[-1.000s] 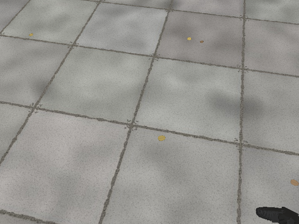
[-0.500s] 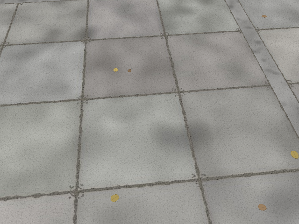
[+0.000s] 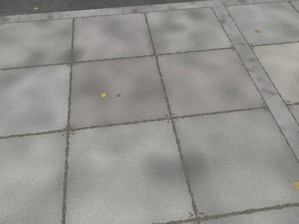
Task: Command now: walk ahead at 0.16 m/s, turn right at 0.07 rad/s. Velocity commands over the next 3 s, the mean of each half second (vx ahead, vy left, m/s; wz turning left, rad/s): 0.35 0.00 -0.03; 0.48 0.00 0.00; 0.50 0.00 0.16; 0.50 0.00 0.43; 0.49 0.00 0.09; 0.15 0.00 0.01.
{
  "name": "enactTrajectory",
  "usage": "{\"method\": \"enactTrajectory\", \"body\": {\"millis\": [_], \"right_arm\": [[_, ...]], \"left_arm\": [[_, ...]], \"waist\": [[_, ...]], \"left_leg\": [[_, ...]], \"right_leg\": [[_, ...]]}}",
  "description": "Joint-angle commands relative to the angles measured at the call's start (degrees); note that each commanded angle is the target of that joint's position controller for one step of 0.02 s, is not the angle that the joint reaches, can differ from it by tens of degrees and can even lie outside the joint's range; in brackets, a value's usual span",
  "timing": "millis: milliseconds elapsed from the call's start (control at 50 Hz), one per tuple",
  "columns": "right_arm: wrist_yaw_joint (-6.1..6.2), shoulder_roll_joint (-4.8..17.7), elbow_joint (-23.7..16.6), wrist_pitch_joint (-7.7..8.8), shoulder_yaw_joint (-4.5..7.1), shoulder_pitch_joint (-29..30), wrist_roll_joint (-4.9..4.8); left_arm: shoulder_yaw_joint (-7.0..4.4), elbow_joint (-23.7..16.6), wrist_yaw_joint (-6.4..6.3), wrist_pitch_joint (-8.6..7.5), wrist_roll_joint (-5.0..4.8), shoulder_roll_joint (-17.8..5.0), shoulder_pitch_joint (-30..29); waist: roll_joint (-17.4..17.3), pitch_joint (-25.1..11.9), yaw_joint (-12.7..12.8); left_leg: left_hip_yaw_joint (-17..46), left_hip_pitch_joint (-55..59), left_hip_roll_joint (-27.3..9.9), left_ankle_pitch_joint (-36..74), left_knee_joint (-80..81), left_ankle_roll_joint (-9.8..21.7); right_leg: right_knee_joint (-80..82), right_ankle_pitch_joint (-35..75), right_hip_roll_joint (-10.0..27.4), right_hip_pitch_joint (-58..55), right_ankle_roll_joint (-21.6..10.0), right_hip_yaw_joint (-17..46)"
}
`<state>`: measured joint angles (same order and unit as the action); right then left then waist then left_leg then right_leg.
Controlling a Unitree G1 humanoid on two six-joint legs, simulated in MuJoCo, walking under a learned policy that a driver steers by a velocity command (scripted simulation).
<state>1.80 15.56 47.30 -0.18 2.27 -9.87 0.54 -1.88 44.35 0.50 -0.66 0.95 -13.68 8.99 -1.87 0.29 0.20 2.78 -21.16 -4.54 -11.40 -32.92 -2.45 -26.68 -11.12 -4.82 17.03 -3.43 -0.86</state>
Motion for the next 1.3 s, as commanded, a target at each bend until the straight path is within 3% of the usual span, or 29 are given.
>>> {"method": "enactTrajectory", "body": {"millis": [20, 40, 80, 120, 220, 240, 260, 280, 320, 360, 400, 460, 560, 620, 640, 660, 680, 700, 740, 820, 980, 1100, 1140, 1180, 1200, 1220, 1240, 1260, 1300], "right_arm": [[0.16, 7.9, -2.6, 1.03, 1.87, -2.3, 0.56], [0.28, 11.6, -2.3, 0.94, 2.95, -1.3, -0.06], [-0.29, 9.4, -1.1, 1.52, 2.95, -4.8, -0.29], [-0.40, 9.2, -0.6, 2.35, 2.95, -5.3, -0.77], [-0.71, 7.4, -1.5, 2.76, 2.59, -0.2, -1.81], [-0.90, 4.3, -2.4, 3.21, 1.75, 1.4, -1.51], [-0.87, 2.2, -4.3, 4.28, 1.15, 2.6, -1.38], [-0.79, 5.1, -5.5, 5.17, 1.64, 5.2, -1.57], [-1.52, 6.0, -4.8, 6.40, 2.25, 3.9, -2.43], [-2.44, 5.2, -4.7, 6.76, 2.13, 5.0, -1.81], [-3.48, 2.9, -5.2, 6.57, 1.38, 6.9, -1.71], [-4.48, 0.1, -6.6, 6.23, 0.02, 11.3, -1.48], [-4.56, 4.4, -7.9, 5.52, 0.95, 12.7, -1.98], [-3.63, 9.0, -3.2, 5.10, 3.72, -3.1, -1.48], [-2.90, 12.9, -1.3, 4.76, 4.89, -12.6, -1.01], [-3.36, 17.0, -0.4, 4.75, 5.18, -14.6, -0.53], [-3.57, 11.7, -0.9, 5.00, 3.88, -12.7, -1.41], [-3.48, 9.5, -1.6, 5.30, 3.13, -7.9, -1.45], [-3.64, 6.7, -2.5, 5.67, 2.33, -1.2, -0.35], [-3.51, 5.8, -1.3, 6.73, 2.08, -0.2, -0.17], [-1.70, 9.1, 2.2, 5.94, 2.67, -7.6, -1.16], [-1.48, 10.1, 5.1, 4.14, 3.07, -12.5, -1.60], [-1.30, 10.9, 5.2, 3.54, 3.38, -11.7, -1.67], [-1.16, 9.8, 4.6, 3.03, 2.83, -10.1, -1.50], [-1.08, 6.8, 3.0, 3.21, 1.49, -10.7, -0.05], [-1.73, 0.1, 2.9, 4.55, -0.30, -17.8, -0.75], [-1.97, 6.9, 3.6, 5.63, 1.20, -13.3, -2.35], [-2.12, 9.3, 1.9, 6.25, 2.00, -8.1, -3.65], [-1.53, 8.1, 1.7, 5.82, 2.29, -5.0, -2.65]], "left_arm": [[-1.02, -2.0, -0.16, -0.52, 0.21, -6.0, 1.1], [-1.04, -2.3, -0.18, -0.75, -0.14, -5.3, 3.1], [-1.41, -3.2, -0.58, -1.42, -1.01, -6.0, -0.9], [-1.79, -3.4, -0.37, -2.21, -1.28, -6.0, -1.1], [-2.71, 0.3, 0.36, -3.30, -1.38, -5.5, 5.6], [-3.45, 1.4, 0.06, -3.19, -1.36, -7.9, 9.7], [-4.74, 2.3, 0.18, -2.87, -1.74, -12.5, 13.6], [-4.71, 2.6, 0.27, -3.13, -1.71, -12.3, 16.2], [-3.80, 2.4, -0.22, -4.13, -1.19, -9.7, 16.0], [-3.27, 2.1, -0.33, -4.03, -1.33, -8.6, 13.8], [-2.81, 2.1, -0.48, -3.17, -1.42, -7.5, 13.0], [-3.31, 2.5, -1.04, -2.78, -1.61, -10.0, 12.9], [-4.07, 4.6, -1.03, -3.19, -2.55, -11.9, 14.5], [-3.76, 4.9, -1.39, -2.61, -2.11, -11.2, 13.5], [-2.66, 3.7, -1.57, -2.43, -0.69, -8.7, 14.4], [-0.52, 2.9, -1.17, -3.52, -1.26, -0.6, 22.0], [-1.92, 3.4, -0.87, -4.63, -2.72, -7.1, 17.8], [-2.83, 1.5, -0.69, -5.29, -3.87, -10.2, 11.9], [-3.02, 1.1, -1.34, -5.35, -2.36, -9.5, 8.4], [-2.87, 1.7, -1.41, -3.06, -1.76, -6.4, 9.8], [-1.93, -2.2, -0.42, -3.81, -1.36, -4.6, -6.0], [-1.45, -5.4, 1.59, -4.66, -2.01, -5.4, -13.4], [-1.96, -4.9, 1.92, -4.94, -2.04, -7.0, -10.5], [-4.26, -0.5, 1.35, -5.05, -1.71, -11.3, 4.1], [-5.46, 1.6, 0.71, -4.81, -1.06, -15.9, 15.0], [-5.84, 2.8, 1.06, -4.54, -1.09, -18.3, 16.4], [-4.26, 2.0, 0.99, -4.56, -1.37, -12.0, 15.3], [-3.53, 1.4, 0.66, -4.71, -1.18, -10.0, 11.0], [-2.73, 0.8, 0.63, -5.11, -0.65, -7.2, 4.2]], "waist": [[3.8, -3.3, 0.0], [-3.6, -1.5, 2.2], [-10.2, 1.3, -1.1], [-12.8, 3.0, -1.1], [-7.0, -1.4, 3.1], [-0.2, -2.4, 4.2], [13.0, -1.7, 4.7], [14.9, 1.4, 6.9], [8.9, 1.4, 4.8], [6.1, 2.1, 3.5], [6.6, 2.5, 3.0], [7.4, 2.9, 3.6], [8.6, 4.0, 1.8], [7.4, -5.4, -6.6], [0.1, -12.8, -9.6], [-16.2, -20.8, -4.8], [-10.8, -16.9, -6.8], [-7.9, -8.2, -6.1], [-2.3, -2.3, -2.4], [-3.0, -0.8, 1.2], [-0.4, 3.1, -3.4], [-1.3, 4.6, -5.1], [-2.8, 2.6, -2.8], [-2.2, -6.8, 4.5], [5.1, -16.4, 7.9], [20.1, -22.3, 3.7], [12.7, -18.7, 6.6], [10.1, -10.6, 6.0], [5.3, -3.2, 2.6]], "left_leg": [[1.9, 11.9, -2.3, -0.4, 6.3, 3.4], [4.6, 9.8, -3.8, -13.7, 8.0, 6.5], [14.4, 4.8, -7.9, -30.7, 18.6, 10.3], [21.1, 6.1, -12.2, -27.9, 21.1, 13.1], [8.0, -0.2, -5.2, -11.1, 13.1, 8.3], [2.6, -5.2, -1.2, -8.2, 3.7, 5.8], [-5.0, -14.8, 4.6, -8.9, -8.6, 2.8], [-2.5, -24.2, 3.8, -18.1, -18.5, 2.6], [0.9, -33.3, -0.1, -16.0, -30.5, 4.5], [0.4, -34.1, -2.5, -9.4, -28.4, 5.1], [-1.9, -28.3, -2.2, -4.4, -20.4, 3.9], [-5.3, -16.0, 1.0, 5.8, -6.5, 2.3], [-4.1, -7.5, 2.7, 10.4, 1.7, 4.8], [-6.2, 14.4, 5.6, 7.9, 2.3, 8.7], [6.0, 30.0, -4.9, 4.7, 1.7, 11.9], [36.0, 43.5, -17.8, -12.0, 12.0, 21.3], [40.9, 40.1, -16.7, -22.1, 18.3, 20.0], [32.4, 32.6, -15.1, -20.1, 18.9, 17.4], [20.5, 18.1, -10.7, -6.7, 20.5, 15.4], [11.5, 9.1, -7.9, 1.0, 25.8, 16.1], [2.6, 12.8, -6.0, 7.6, 27.6, 14.2], [3.0, 23.5, -10.1, 12.3, 22.0, 13.5], [2.9, 25.5, -10.6, 21.8, 17.8, 12.4], [-1.2, 21.2, -6.0, 35.7, 0.9, 9.7], [-3.9, 8.6, -2.3, 19.4, -18.1, 7.4], [-1.6, -13.8, 8.3, -19.9, -35.2, 4.4], [5.6, -20.1, 5.4, -21.7, -41.3, 5.3], [4.8, -22.9, 2.8, -16.2, -41.5, 6.1], [3.4, -18.9, -1.7, -7.4, -35.8, 5.4]], "right_leg": [[4.8, -18.8, 9.0, 5.6, -2.8, 10.2], [2.1, -21.9, 4.4, 9.0, -1.4, 5.4], [-9.8, -16.9, 1.2, 8.5, 0.9, -1.7], [-13.6, -13.4, 2.7, 10.1, 0.0, -0.8], [1.1, -3.6, 4.3, -11.4, -2.4, 0.2], [4.8, -7.6, 9.9, -16.3, -4.2, 8.2], [11.2, -13.6, 18.2, -21.8, -9.1, 23.1], [14.6, -12.0, 24.8, -24.4, -14.1, 33.6], [13.2, -4.5, 24.7, -29.2, -13.9, 30.6], [14.1, 6.3, 22.7, -27.9, -11.2, 22.9], [16.0, 12.3, 19.2, -22.8, -9.2, 15.2], [17.3, 13.5, 15.1, -13.9, -7.5, 7.1], [16.7, 16.6, 19.1, -14.9, -5.6, 6.7], [-3.3, 34.9, 15.2, -12.7, -1.9, 1.7], [-21.6, 18.8, 12.0, -1.2, 0.3, -0.6], [-41.5, -19.8, 1.6, 17.2, 3.2, 2.2], [-48.1, -21.3, 4.0, 23.8, 2.5, 8.3], [-48.7, -16.2, 7.0, 27.5, 1.4, 6.8], [-43.1, -7.4, 11.6, 22.5, 1.1, 5.5], [-36.1, -2.5, 13.9, 16.9, 2.1, 5.3], [-11.3, 17.7, 11.7, 20.1, 4.5, 2.4], [-3.0, 11.4, 9.7, 20.9, 2.3, 1.8], [-1.6, 6.9, 8.0, 15.4, 0.6, 0.6], [-0.2, 7.9, 5.7, -6.3, -2.8, -1.5], [-2.6, 9.5, 17.1, -24.8, -6.8, 11.4], [5.0, -4.3, 28.1, -41.3, -15.0, 38.2], [8.7, -11.4, 27.0, -38.5, -12.8, 38.8], [10.0, -9.1, 25.5, -31.0, -10.2, 29.8], [13.9, -0.1, 21.5, -17.4, -8.2, 18.6]]}}
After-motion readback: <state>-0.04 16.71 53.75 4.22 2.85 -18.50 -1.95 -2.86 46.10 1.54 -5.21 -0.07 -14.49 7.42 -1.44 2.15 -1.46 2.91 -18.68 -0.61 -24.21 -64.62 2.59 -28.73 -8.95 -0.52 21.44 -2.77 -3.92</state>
